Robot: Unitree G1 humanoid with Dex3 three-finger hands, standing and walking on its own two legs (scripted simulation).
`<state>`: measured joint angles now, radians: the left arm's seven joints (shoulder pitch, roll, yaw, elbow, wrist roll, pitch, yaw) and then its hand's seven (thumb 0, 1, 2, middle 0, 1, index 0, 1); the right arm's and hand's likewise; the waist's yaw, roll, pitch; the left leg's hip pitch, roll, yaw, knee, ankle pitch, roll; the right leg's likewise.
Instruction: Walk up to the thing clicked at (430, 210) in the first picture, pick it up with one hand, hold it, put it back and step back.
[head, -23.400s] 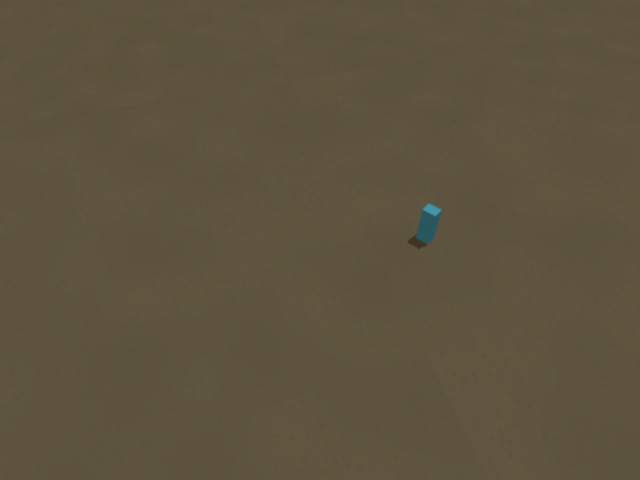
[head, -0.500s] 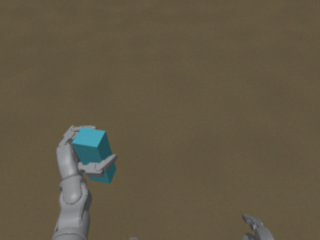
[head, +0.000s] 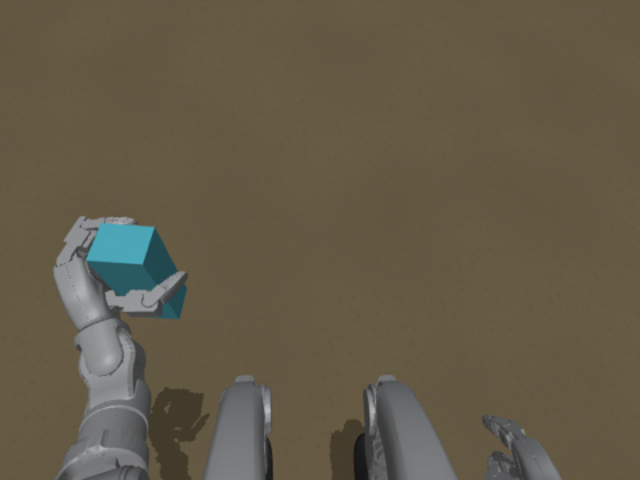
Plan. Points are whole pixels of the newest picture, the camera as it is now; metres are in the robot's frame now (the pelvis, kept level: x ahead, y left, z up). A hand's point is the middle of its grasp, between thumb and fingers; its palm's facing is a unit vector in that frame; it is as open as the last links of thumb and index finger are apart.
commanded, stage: crouch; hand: left
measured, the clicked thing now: (144, 276) +0.38 +0.24 -0.05
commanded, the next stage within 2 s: lower in 1.24 s
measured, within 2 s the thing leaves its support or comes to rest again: neither
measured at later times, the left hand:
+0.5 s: hand (154, 302) +0.40 +0.29 -0.23, palm faces +0.49 -0.87 -0.05, open 10.4 cm
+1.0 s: hand (157, 309) +0.41 +0.31 -0.33, palm faces +0.45 -0.89 -0.04, open 10.3 cm
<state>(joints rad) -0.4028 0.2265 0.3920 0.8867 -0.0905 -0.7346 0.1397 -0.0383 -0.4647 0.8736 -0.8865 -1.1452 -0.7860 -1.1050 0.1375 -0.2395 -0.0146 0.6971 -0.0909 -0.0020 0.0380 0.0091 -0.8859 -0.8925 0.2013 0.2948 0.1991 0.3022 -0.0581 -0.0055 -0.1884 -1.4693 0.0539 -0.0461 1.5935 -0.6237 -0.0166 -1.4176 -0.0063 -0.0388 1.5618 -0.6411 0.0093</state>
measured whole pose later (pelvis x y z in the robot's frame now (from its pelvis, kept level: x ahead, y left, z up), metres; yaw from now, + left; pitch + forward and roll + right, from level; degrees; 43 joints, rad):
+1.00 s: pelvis -0.05 +0.00 -0.26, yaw -7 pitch +28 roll -9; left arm -0.68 0.63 0.72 1.17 -0.09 -0.73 -0.09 -0.04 -0.46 0.87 -0.88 -1.17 -0.77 -1.13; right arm 0.04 -0.30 0.15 0.71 -0.17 0.06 0.07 0.00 -0.90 -0.90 0.20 0.30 0.20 0.30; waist -0.15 -0.07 0.02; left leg -2.26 0.04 -0.18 2.45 -0.69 -0.02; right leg -2.16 0.03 -0.11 2.36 -0.69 0.03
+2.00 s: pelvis -0.05 +0.02 -0.29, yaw -12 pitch +18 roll -14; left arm -0.64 0.84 0.80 1.33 -0.10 -0.87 -0.10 -0.04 -0.46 0.86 -0.88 -1.18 -0.78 -1.14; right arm -0.08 -0.36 0.35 0.62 -0.28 0.08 0.11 0.00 -0.90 -0.90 0.21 0.30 0.20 0.30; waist -0.20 -0.20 0.22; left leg -2.27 0.04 -0.30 2.62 -0.71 -0.02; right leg -2.13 0.07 -0.19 2.44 -0.66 0.06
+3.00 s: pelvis -0.06 +0.03 -0.30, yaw -14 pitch +13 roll -16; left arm -0.63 0.93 0.76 1.42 -0.11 -0.97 -0.06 -0.04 -0.43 0.85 -0.94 -1.15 -0.90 -1.11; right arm -0.16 -0.38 0.47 0.56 -0.33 0.07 0.11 0.00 -0.89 -0.89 0.21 0.30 0.20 0.30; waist -0.20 -0.27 0.29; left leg -2.24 0.05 -0.36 2.67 -0.72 0.00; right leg -2.08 0.09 -0.23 2.43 -0.64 0.07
